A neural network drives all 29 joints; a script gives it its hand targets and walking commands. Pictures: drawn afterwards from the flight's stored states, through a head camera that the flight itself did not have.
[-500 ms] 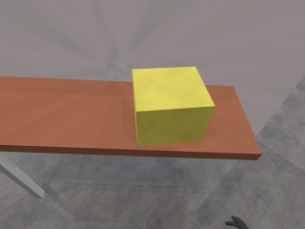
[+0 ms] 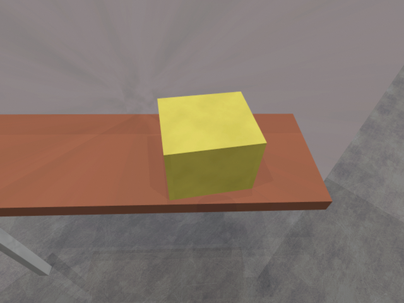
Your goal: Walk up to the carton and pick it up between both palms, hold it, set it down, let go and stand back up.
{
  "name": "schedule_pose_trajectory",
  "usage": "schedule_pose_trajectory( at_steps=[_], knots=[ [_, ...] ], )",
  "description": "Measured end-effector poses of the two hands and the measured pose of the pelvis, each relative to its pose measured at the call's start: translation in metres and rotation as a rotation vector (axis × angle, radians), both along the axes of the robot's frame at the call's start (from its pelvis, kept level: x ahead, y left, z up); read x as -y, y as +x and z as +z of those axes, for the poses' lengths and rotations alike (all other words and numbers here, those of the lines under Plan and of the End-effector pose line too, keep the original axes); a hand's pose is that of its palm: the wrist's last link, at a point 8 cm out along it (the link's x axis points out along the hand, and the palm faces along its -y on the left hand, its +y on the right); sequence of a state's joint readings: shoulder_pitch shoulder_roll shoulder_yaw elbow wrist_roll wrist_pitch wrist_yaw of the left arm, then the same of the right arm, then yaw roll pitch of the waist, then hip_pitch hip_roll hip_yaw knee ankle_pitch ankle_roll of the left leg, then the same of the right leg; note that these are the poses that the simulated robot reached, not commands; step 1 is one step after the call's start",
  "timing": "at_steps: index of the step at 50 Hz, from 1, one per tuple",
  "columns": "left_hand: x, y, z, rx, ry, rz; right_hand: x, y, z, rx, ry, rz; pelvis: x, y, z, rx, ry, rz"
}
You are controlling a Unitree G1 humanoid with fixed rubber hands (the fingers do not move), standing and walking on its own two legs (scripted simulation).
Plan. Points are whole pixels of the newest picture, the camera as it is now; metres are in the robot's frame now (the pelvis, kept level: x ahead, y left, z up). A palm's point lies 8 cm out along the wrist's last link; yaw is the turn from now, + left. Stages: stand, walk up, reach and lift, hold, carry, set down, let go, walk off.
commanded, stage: walk up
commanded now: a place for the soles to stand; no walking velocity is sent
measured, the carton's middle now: (206, 144) +0.51 -0.01 -0.01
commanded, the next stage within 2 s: none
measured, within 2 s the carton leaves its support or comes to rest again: neither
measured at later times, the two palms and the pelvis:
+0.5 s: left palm out of the picture +0.05 +0.14 -0.14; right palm (347, 298) +0.17 -0.32 -0.14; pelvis +0.09 -0.09 -0.01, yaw +8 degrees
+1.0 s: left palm out of the picture +0.06 +0.17 -0.14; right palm (334, 282) +0.20 -0.30 -0.14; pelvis +0.09 -0.08 -0.01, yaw +13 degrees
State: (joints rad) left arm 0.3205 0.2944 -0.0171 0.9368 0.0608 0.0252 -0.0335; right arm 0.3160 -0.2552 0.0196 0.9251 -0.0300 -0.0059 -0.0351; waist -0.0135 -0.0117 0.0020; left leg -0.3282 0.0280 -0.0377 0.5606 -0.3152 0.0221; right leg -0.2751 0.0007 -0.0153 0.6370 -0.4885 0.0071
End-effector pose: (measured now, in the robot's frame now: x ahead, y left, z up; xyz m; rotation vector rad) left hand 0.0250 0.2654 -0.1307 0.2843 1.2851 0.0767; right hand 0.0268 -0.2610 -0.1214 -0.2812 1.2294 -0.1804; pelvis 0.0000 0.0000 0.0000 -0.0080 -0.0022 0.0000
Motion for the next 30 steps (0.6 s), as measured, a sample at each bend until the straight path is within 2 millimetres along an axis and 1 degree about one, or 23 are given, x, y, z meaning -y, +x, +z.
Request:
schedule_pose_trajectory(
  at_steps=[3, 6, 8, 10, 11, 13, 15, 18, 21, 25, 27, 30],
  knots=[
    [0.010, 0.009, 0.002, 0.020, 0.010, -0.016, 0.021, -0.019, 0.002, -0.050, -0.028, -0.023, 0.017, 0.004, 0.000, -0.004, -0.012, 0.005],
    [0.027, 0.024, 0.000, 0.053, 0.014, -0.022, 0.049, -0.033, 0.000, -0.097, -0.044, -0.042, 0.040, 0.009, -0.005, 0.005, -0.009, 0.008],
    [0.043, 0.031, -0.004, 0.079, 0.015, -0.006, 0.069, -0.035, -0.006, -0.127, -0.046, -0.042, 0.056, 0.014, -0.011, 0.020, -0.007, 0.013],
    [0.062, 0.030, -0.006, 0.088, 0.007, 0.029, 0.084, -0.028, -0.010, -0.148, -0.050, -0.029, 0.069, 0.021, -0.014, 0.027, -0.008, 0.034],
    [0.071, 0.028, -0.006, 0.085, 0.002, 0.058, 0.088, -0.020, -0.009, -0.147, -0.051, -0.014, 0.073, 0.025, -0.012, 0.026, -0.004, 0.047],
    [0.088, 0.024, -0.002, 0.071, -0.009, 0.111, 0.092, 0.002, -0.005, -0.122, -0.043, 0.026, 0.080, 0.034, -0.006, 0.028, 0.003, 0.061],
    [0.102, 0.020, 0.002, 0.051, -0.017, 0.137, 0.093, 0.028, -0.002, -0.081, -0.023, 0.060, 0.084, 0.044, 0.000, 0.029, 0.006, 0.072],
    [0.116, 0.018, 0.004, 0.021, -0.022, 0.161, 0.089, 0.062, -0.003, -0.041, 0.013, 0.102, 0.089, 0.059, 0.003, 0.027, 0.006, 0.094],
    [0.125, 0.018, 0.000, -0.001, -0.026, 0.191, 0.080, 0.093, -0.010, -0.031, 0.042, 0.142, 0.092, 0.073, -0.001, 0.029, -0.003, 0.116],
    [0.130, 0.022, -0.014, -0.042, -0.043, 0.214, 0.061, 0.138, -0.020, 0.010, 0.076, 0.172, 0.093, 0.091, -0.010, 0.034, -0.005, 0.140],
    [0.131, 0.029, -0.018, -0.047, -0.047, 0.220, 0.052, 0.159, -0.019, 0.037, 0.093, 0.188, 0.095, 0.096, -0.011, 0.033, 0.021, 0.142],
    [0.133, 0.042, -0.019, -0.034, -0.051, 0.231, 0.048, 0.183, -0.017, 0.074, 0.101, 0.201, 0.094, 0.103, -0.011, 0.024, 0.021, 0.150]
  ],
)
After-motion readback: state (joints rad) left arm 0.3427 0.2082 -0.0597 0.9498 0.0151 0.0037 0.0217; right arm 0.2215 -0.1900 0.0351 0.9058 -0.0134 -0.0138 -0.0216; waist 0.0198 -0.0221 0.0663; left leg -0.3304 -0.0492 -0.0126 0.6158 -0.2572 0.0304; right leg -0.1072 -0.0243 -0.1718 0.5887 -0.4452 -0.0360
